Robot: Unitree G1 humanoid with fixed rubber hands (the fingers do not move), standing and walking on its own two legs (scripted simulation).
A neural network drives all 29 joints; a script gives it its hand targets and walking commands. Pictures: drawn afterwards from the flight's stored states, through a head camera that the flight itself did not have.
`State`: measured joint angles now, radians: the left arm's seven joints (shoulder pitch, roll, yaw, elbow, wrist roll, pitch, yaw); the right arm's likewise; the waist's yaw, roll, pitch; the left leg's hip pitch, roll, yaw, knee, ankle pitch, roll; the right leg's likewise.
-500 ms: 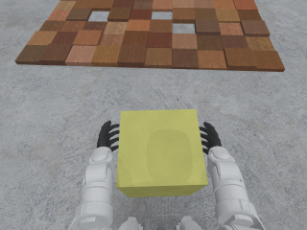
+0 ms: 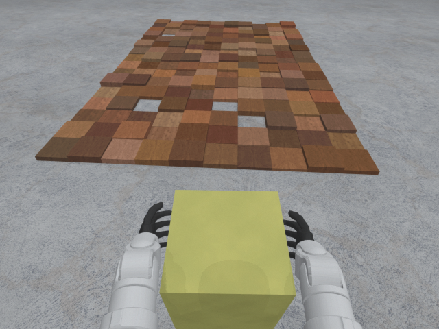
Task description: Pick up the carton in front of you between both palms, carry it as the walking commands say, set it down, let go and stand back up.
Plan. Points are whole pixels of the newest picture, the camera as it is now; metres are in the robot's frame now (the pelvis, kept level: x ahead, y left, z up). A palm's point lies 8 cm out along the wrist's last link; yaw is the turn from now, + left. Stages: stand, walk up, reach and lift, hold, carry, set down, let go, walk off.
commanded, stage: reach and lift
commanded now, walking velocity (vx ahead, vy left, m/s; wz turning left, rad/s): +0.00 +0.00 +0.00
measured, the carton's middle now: (225, 263) +0.30 +0.00 -0.06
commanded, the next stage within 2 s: hold in 0.86 s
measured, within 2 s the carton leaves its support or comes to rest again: neither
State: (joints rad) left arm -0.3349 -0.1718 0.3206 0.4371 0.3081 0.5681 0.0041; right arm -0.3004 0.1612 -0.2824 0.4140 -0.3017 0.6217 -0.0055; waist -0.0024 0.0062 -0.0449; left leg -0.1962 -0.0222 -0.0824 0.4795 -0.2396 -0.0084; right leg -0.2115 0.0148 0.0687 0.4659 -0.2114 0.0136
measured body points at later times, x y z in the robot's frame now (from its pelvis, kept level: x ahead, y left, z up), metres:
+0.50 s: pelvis +0.00 -0.01 +0.00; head -0.02 -0.01 +0.45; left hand +0.32 +0.15 +0.03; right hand +0.31 -0.15 +0.02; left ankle +0.01 +0.13 -0.74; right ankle +0.03 -0.13 -0.74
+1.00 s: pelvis +0.01 +0.00 +0.01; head -0.03 +0.00 +0.46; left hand +0.31 +0.15 +0.05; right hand +0.30 -0.15 +0.04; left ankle +0.01 +0.13 -0.74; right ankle +0.03 -0.13 -0.74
